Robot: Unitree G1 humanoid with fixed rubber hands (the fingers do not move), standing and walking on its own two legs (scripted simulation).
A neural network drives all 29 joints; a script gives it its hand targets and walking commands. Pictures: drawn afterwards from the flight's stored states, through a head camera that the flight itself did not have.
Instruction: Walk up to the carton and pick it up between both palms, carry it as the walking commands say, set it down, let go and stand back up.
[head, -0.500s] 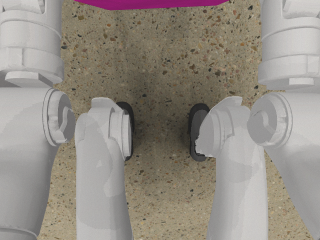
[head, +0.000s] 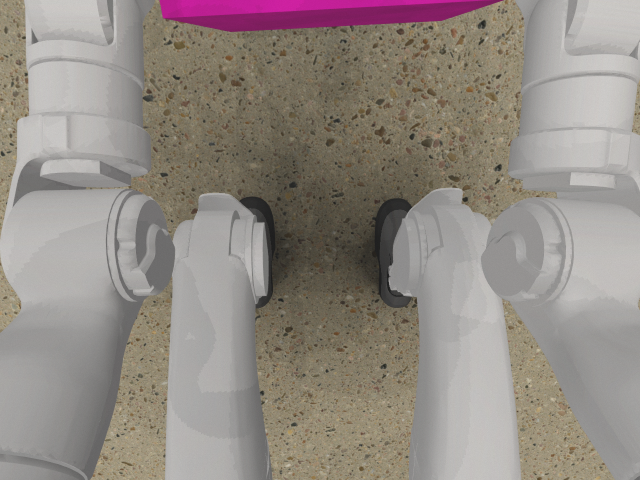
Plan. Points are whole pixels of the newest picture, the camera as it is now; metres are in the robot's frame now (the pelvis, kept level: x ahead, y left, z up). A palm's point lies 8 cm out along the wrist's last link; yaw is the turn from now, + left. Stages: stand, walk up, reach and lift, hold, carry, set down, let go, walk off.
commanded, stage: reach and lift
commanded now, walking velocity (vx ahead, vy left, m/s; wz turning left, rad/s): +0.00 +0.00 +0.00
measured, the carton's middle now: out of the picture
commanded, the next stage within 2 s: none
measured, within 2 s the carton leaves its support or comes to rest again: neither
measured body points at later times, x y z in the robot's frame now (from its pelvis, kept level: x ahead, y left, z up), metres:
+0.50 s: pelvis -0.01 +0.00 +0.04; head +0.34 +0.01 +0.31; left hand +0.56 +0.18 -0.07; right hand +0.56 -0.16 -0.05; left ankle +0.14 +0.12 -0.43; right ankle +0.13 -0.14 -0.43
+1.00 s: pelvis +0.00 -0.01 +0.09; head +0.31 +0.00 +0.41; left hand +0.54 +0.17 +0.00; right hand +0.54 -0.17 +0.02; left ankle +0.14 +0.12 -0.43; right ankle +0.13 -0.14 -0.43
